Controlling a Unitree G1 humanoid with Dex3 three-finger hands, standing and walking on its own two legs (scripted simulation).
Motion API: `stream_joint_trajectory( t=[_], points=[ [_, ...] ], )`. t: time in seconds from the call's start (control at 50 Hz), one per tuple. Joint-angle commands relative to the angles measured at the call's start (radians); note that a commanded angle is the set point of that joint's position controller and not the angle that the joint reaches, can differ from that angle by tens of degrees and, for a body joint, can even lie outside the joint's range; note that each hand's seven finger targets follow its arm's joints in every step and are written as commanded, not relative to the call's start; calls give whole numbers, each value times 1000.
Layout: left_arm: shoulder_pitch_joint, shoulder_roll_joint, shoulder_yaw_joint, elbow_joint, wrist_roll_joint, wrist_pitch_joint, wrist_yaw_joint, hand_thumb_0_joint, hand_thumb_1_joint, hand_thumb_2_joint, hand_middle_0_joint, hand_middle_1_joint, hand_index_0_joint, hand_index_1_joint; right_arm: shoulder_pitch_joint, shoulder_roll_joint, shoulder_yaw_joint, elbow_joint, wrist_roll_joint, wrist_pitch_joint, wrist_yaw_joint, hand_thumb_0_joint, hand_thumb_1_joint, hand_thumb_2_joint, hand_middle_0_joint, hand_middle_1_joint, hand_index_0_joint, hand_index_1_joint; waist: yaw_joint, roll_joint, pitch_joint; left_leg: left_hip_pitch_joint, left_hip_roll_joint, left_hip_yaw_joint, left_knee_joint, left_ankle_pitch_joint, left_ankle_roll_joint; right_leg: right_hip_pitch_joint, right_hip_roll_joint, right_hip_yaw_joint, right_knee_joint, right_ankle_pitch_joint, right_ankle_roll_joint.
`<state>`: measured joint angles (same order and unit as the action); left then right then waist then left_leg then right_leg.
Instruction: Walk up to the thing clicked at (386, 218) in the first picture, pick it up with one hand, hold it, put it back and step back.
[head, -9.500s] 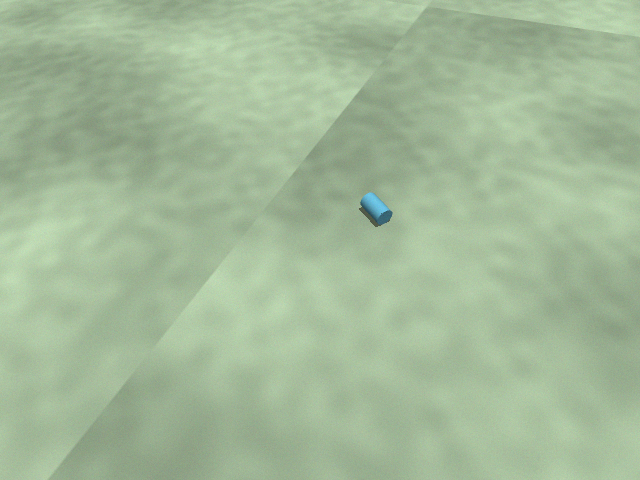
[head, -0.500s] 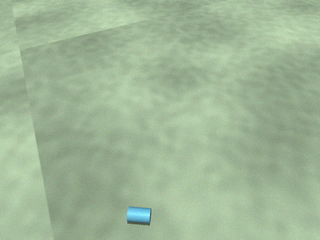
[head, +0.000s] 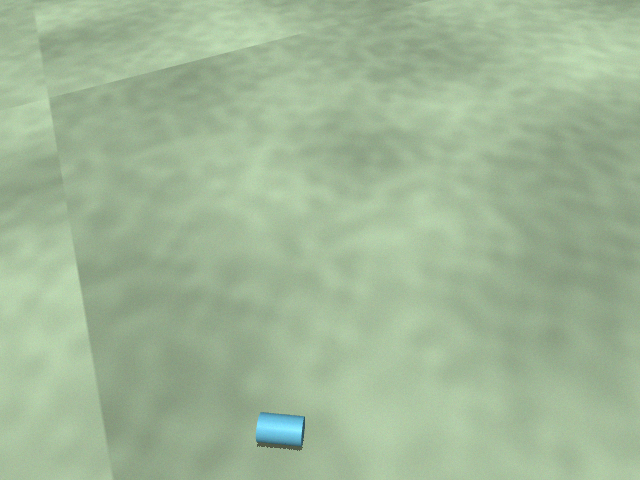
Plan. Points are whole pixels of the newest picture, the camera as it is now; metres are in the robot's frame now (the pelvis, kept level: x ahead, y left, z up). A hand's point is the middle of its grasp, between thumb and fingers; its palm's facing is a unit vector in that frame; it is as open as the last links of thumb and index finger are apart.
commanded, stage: stand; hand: left
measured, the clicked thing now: (281, 429) +0.37 +0.16 -0.75
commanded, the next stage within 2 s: walk up in 1.16 s
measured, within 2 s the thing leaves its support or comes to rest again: neither
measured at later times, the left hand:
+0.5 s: hand out of the picture +0.09 +0.24 -0.16, palm faces -0.02 -0.94 -0.34, open 7.4 cm
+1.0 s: hand out of the picture +0.09 +0.24 -0.15, palm faces -0.01 -0.94 -0.34, open 7.4 cm
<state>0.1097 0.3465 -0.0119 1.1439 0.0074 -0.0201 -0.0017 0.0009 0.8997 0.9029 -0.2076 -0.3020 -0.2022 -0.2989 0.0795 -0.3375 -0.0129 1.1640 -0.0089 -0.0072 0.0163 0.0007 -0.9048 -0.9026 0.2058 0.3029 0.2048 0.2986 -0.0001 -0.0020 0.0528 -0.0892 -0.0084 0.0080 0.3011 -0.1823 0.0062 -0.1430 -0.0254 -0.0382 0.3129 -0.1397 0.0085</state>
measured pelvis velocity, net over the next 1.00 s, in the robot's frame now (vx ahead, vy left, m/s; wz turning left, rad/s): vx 0.01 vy -0.02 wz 0.01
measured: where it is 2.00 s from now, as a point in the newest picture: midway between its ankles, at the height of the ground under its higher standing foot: outside the picture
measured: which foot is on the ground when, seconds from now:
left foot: down 0.00-1.00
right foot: down 0.00-1.00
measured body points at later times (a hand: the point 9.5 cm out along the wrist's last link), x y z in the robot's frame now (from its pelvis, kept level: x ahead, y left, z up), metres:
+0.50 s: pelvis +0.01 -0.01 +0.00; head +0.02 -0.01 +0.45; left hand +0.09 +0.29 -0.13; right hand +0.09 -0.31 -0.13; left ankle -0.01 +0.11 -0.75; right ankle +0.02 -0.12 -0.75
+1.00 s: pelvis +0.01 -0.02 +0.00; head +0.01 -0.02 +0.45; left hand +0.09 +0.28 -0.13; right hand +0.09 -0.31 -0.13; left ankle -0.01 +0.11 -0.75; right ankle +0.02 -0.12 -0.75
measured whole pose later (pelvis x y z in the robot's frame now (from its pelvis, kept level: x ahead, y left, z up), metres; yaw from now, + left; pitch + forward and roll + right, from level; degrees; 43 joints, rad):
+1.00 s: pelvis +0.01 -0.02 +0.00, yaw +0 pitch -2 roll +0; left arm 0.10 0.35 -0.01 1.14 0.00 -0.01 0.00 0.00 0.90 0.90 -0.21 -0.30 -0.20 -0.30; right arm 0.11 -0.35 0.00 1.14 -0.01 -0.01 0.00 0.00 -0.90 -0.90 0.21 0.30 0.20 0.30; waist 0.00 0.00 0.04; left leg -0.06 0.02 -0.01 0.29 -0.19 -0.02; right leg -0.11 0.00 -0.05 0.30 -0.15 -0.01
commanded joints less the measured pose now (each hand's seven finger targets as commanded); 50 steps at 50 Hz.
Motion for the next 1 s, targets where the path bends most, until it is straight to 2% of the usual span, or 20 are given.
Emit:
stream_joint_trajectory(
  t=[0.0, 0.02, 0.14, 0.18, 0.24, 0.34, 0.4, 0.46, 0.52, 0.56, 0.6, 0.68, 0.74, 0.8, 0.88, 0.98],
  points=[
    [-47, 204, 40, -62, 1, -24, 13, 0, 900, 900, -200, -300, -200, -300, -51, -213, -31, -60, 3, -23, -14, 0, -900, -900, 200, 300, 200, 300, -2, -3, -87, -28, 138, -100, -46, 117, 8, 60, -119, 110, -46, 99, -19],
    [-56, 219, 45, -66, 2, -24, 14, 0, 900, 900, -200, -300, -200, -300, -42, -209, -32, -60, 1, -24, -16, 0, -900, -900, 200, 300, 200, 300, -6, -6, -110, -12, 142, -98, -46, 152, 7, 73, -123, 111, -34, 138, -23],
    [-52, 211, 42, -63, 0, -22, 12, 0, 900, 900, -200, -300, -200, -300, -41, -211, -27, -58, 2, -24, -18, 0, -900, -900, 200, 300, 200, 300, 1, 5, -102, -19, 143, -95, -48, 153, 4, 80, -123, 109, -39, 147, -20],
    [-61, 212, 46, -63, 0, -20, 13, 0, 900, 900, -200, -300, -200, -300, -37, -217, -28, -61, 1, -25, -21, 0, -900, -900, 200, 300, 200, 300, -4, 11, -118, -9, 146, -92, -44, 188, 4, 92, -125, 109, -30, 183, -24],
    [-53, 207, 43, -55, 0, -20, 13, 0, 900, 900, -200, -300, -200, -300, -42, -208, -26, -59, 4, -21, -19, 0, -900, -900, 200, 300, 200, 300, 1, -10, -71, -33, 140, -96, -55, 125, 2, 68, -116, 105, -52, 114, -18],
    [-61, 213, 46, -61, 0, -19, 12, 0, 900, 900, -200, -300, -200, -300, -33, -207, -24, -65, 1, -24, -20, 0, -900, -900, 200, 300, 200, 300, -1, 3, -82, -16, 143, -93, -53, 152, -2, 68, -118, 105, -45, 140, -24],
    [-63, 208, 45, -64, 1, -20, 13, 0, 900, 900, -200, -300, -200, -300, -36, -218, -29, -68, 3, -26, -22, 0, -900, -900, 200, 300, 200, 300, -1, 14, -119, 9, 152, -93, -37, 211, 2, 97, -124, 104, -34, 209, -28],
    [-66, 217, 48, -60, 0, -21, 14, 0, 900, 900, -200, -300, -200, -300, -24, -205, -25, -66, 1, -21, -21, 0, -900, -900, 200, 300, 200, 300, -2, -18, -68, -37, 141, -96, -55, 121, 0, 78, -116, 106, -56, 119, -21],
    [-61, 215, 46, -63, 3, -19, 13, 0, 900, 900, -200, -300, -200, -300, -31, -211, -28, -72, 1, -20, -20, 0, -900, -900, 200, 300, 200, 300, 0, -13, -80, -12, 144, -94, -45, 119, 4, 60, -116, 107, -61, 97, -24],
    [-64, 218, 46, -65, 2, -21, 15, 0, 900, 900, -200, -300, -200, -300, -17, -211, -28, -73, -1, -20, -20, 0, -900, -900, 200, 300, 200, 300, -5, -7, -101, -14, 145, -91, -41, 140, 3, 84, -119, 107, -56, 141, -26],
    [-67, 214, 46, -66, 1, -19, 14, 0, 900, 900, -200, -300, -200, -300, -17, -213, -27, -72, -1, -20, -21, 0, -900, -900, 200, 300, 200, 300, -3, 5, -93, -28, 142, -92, -46, 119, 3, 87, -117, 107, -55, 123, -27],
    [-60, 216, 46, -64, 1, -22, 14, 0, 900, 900, -200, -300, -200, -300, -15, -212, -26, -77, 1, -21, -22, 0, -900, -900, 200, 300, 200, 300, -5, 5, -111, -6, 148, -90, -35, 178, 6, 102, -122, 104, -41, 204, -29],
    [-62, 220, 48, -65, 0, -19, 14, 0, 900, 900, -200, -300, -200, -300, -18, -211, -25, -78, 1, -22, -24, 0, -900, -900, 200, 300, 200, 300, 0, 5, -96, -11, 147, -95, -44, 168, 2, 88, -116, 101, -43, 169, -29],
    [-57, 218, 46, -66, 1, -20, 14, 0, 900, 900, -200, -300, -200, -300, -11, -213, -25, -80, -1, -22, -24, 0, -900, -900, 200, 300, 200, 300, -1, 1, -111, 2, 150, -92, -37, 199, 3, 98, -119, 98, -37, 205, -27],
    [-59, 216, 46, -63, -1, -17, 12, 0, 900, 900, -200, -300, -200, -300, -9, -213, -22, -78, 1, -22, -26, 0, -900, -900, 200, 300, 200, 300, 1, 10, -79, -18, 150, -96, -50, 167, 2, 88, -116, 101, -43, 165, -31],
    [-58, 220, 48, -63, 0, -15, 11, 0, 900, 900, -200, -300, -200, -300, -5, -215, -21, -78, 0, -22, -25, 0, -900, -900, 200, 300, 200, 300, 4, 2, -50, -33, 147, -97, -65, 92, 6, 60, -113, 111, -63, 68, -30]
  ],
)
